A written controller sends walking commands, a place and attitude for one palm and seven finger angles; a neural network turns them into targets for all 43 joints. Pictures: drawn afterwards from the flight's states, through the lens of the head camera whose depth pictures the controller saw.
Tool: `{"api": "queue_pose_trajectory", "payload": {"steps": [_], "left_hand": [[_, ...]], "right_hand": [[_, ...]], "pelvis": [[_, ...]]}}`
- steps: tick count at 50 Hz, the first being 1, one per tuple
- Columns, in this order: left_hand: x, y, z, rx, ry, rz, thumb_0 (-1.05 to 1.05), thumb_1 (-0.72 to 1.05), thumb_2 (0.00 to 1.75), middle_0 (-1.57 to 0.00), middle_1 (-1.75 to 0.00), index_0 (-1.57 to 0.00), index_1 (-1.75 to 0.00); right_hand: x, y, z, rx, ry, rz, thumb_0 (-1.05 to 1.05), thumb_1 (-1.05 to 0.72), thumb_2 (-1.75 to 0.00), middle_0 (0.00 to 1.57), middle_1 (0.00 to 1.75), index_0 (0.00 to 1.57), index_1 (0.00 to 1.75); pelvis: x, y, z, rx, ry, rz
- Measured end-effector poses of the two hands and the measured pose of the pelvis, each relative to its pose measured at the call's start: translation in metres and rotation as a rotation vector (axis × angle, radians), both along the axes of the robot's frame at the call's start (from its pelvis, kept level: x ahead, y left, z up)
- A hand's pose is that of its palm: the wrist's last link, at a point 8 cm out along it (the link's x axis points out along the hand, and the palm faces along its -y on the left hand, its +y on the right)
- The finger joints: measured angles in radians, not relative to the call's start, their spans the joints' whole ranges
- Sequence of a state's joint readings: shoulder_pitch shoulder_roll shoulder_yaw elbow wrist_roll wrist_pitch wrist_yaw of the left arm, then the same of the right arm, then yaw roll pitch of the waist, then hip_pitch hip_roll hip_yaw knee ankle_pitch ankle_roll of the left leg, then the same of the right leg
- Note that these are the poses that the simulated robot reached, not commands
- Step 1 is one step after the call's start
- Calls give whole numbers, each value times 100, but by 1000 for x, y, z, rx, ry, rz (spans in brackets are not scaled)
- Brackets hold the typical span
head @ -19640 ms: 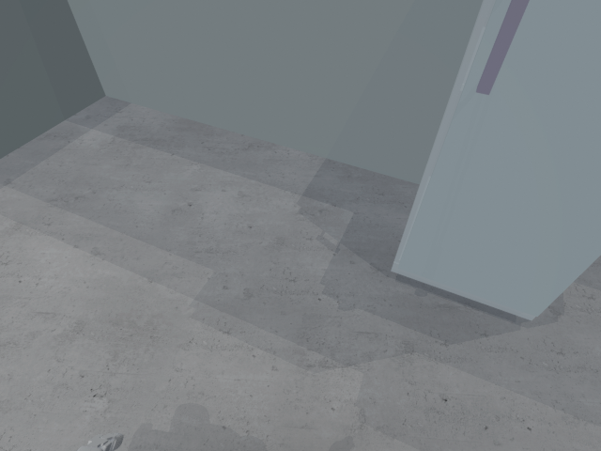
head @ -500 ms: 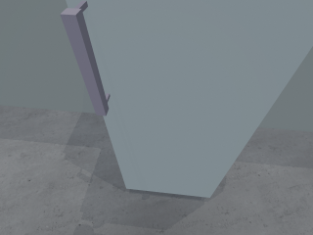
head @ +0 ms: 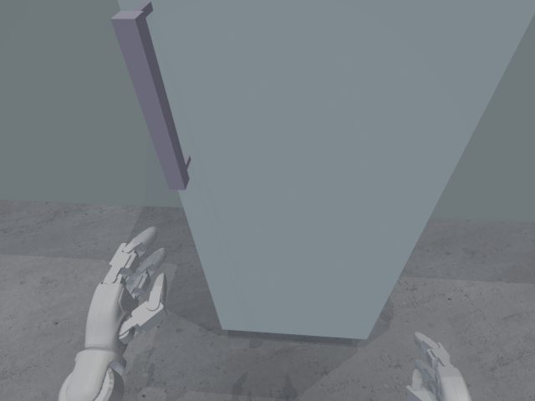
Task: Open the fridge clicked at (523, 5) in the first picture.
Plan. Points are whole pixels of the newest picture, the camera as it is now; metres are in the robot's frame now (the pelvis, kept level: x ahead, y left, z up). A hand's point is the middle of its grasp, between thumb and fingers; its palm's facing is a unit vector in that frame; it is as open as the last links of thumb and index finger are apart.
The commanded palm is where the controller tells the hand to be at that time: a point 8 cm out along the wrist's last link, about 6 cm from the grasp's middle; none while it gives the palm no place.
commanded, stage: raise the hand to about handle height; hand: left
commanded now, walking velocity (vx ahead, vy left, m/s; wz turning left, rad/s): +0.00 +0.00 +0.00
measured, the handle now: (164, 107) +0.46 +0.16 +0.24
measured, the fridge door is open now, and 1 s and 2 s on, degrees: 0 0 0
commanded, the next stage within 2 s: move the hooked fingers beside the handle in 1.82 s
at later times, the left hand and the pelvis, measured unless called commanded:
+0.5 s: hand (115, 311) +0.22 +0.21 +0.08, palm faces -0.13 -0.99 -0.07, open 10.8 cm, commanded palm +0.18 +0.27 +0.11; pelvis -0.02 +0.01 +0.00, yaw +0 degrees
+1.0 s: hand (10, 238) +0.24 +0.28 +0.21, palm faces +0.07 -0.99 -0.13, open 13.6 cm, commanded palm +0.21 +0.32 +0.21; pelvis +0.00 +0.01 +0.02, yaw +2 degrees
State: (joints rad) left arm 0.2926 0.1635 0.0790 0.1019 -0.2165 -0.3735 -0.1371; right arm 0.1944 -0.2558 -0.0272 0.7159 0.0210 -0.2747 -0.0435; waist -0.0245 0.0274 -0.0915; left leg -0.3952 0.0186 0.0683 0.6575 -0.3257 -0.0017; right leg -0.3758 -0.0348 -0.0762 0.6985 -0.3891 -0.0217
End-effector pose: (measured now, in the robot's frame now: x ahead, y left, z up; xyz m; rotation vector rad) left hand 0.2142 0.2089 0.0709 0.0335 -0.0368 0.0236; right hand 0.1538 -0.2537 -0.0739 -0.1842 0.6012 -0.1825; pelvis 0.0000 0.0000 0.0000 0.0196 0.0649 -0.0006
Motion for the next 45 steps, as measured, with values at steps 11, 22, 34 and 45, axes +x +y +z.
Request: {"api": "queue_pose_trajectory", "payload": {"steps": [11, 22, 34, 45], "left_hand": [[-94, 47, -49, -7, 161, 101, 1, 52, 73, -24, -55, -23, -55], [-19, 41, 21, 88, -3, -184, 1, 26, 62, -25, -71, -24, -71], [-17, 92, 74, 72, -81, 26, 0, -2, 50, -27, -89, -26, -89], [1, 110, 109, 106, -69, -5, 0, -28, 39, -29, -106, -28, -106]], "right_hand": [[51, 15, 38, -93, -163, 135, 1, -91, -90, 20, 30, 20, 30], [2, 68, -2, 58, -26, 150, 1, -91, -90, 20, 30, 20, 31], [-22, 43, 7, -7, 17, 107, 2, -91, -90, 20, 30, 20, 30], [29, 50, 39, -18, -129, 142, 2, -91, -90, 20, 30, 20, 30]], "pelvis": [[-11, 0, -18, -28, 2, 25], [-23, 10, -8, -44, -28, 33], [-7, 20, 6, -39, -61, 14], [-4, 18, 15, -31, -107, 20]]}}
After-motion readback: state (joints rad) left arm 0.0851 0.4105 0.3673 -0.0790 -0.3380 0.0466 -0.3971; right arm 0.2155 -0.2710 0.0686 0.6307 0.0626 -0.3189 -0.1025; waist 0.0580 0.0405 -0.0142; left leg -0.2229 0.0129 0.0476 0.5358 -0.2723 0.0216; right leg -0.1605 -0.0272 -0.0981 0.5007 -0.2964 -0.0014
